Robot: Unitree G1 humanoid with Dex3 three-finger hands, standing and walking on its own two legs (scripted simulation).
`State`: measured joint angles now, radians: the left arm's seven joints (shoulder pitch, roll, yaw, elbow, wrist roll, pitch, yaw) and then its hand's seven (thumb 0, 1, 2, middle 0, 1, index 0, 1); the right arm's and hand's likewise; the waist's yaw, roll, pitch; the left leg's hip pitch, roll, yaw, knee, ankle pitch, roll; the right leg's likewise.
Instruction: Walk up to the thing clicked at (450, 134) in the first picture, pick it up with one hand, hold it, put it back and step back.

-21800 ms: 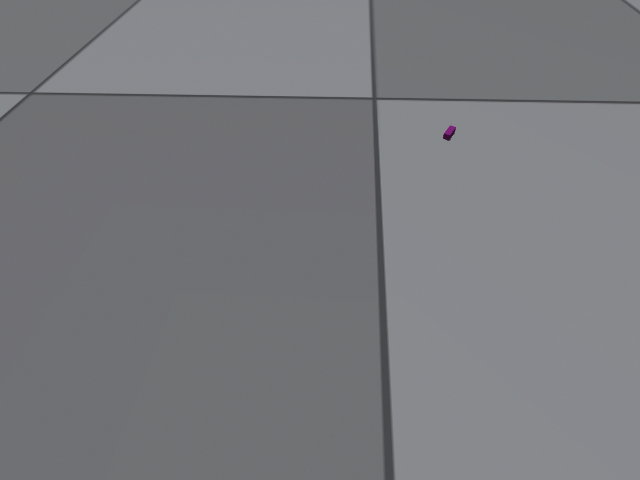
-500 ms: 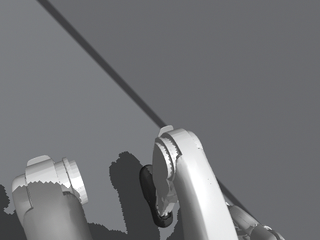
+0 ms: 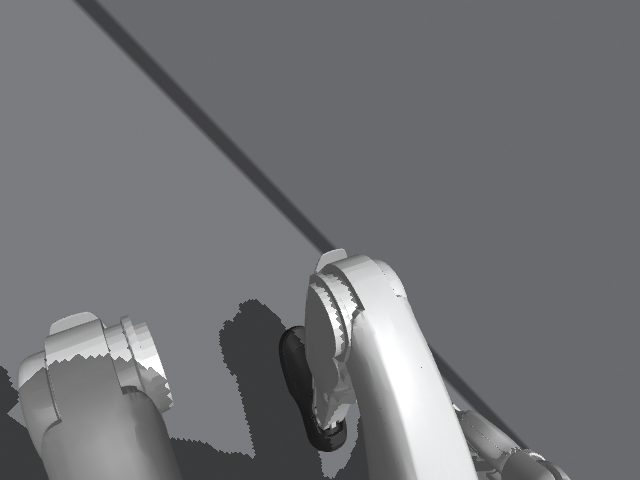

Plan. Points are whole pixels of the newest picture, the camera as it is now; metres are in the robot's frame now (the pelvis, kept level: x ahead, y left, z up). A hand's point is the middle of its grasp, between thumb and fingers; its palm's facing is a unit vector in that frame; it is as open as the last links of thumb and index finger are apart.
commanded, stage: close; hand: left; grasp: from above
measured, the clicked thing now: out of the picture +0.41 +0.38 -0.28
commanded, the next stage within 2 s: settle in 0.30 s
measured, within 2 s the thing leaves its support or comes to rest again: leaves its support in 0.66 s
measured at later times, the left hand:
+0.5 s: hand out of the picture +0.40 +0.37 -0.24, palm faces -0.43 -0.16 -0.89, open 6.5 cm
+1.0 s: hand out of the picture +0.40 +0.38 -0.16, palm faces -0.41 -0.13 -0.90, open 6.4 cm
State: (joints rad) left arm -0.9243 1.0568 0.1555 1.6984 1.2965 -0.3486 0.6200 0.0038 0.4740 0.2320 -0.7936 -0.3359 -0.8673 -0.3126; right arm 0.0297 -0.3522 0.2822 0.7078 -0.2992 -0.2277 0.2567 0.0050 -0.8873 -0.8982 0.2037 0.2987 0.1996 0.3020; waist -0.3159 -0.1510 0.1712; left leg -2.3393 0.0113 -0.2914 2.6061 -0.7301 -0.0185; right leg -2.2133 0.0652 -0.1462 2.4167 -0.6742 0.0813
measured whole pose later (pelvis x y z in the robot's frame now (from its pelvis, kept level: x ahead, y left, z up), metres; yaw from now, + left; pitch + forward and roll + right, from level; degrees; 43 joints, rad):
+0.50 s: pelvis +0.00 +0.00 +0.00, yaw +0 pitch +25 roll -15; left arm -0.94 1.03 0.13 1.71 1.31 -0.32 0.64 0.01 0.55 0.04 -0.97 -0.15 -1.01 -0.11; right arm 0.03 -0.35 0.28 0.72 -0.30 -0.23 0.25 0.00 -0.89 -0.90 0.20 0.30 0.20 0.30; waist -0.32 -0.15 0.15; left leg -2.35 0.01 -0.29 2.60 -0.72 -0.01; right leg -2.21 0.06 -0.15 2.41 -0.67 0.07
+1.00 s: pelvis +0.00 +0.00 +0.02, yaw +3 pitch +30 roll -13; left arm -0.87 0.88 0.12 1.42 1.24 -0.26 0.42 0.01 0.52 0.00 -1.07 -0.04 -1.11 0.00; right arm 0.10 -0.32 0.14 0.71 -0.20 -0.15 0.25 0.01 -0.90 -0.90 0.20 0.30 0.20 0.30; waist -0.24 -0.04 0.01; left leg -2.36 0.00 -0.23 2.52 -0.70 -0.01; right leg -2.24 0.03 -0.11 2.37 -0.68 0.07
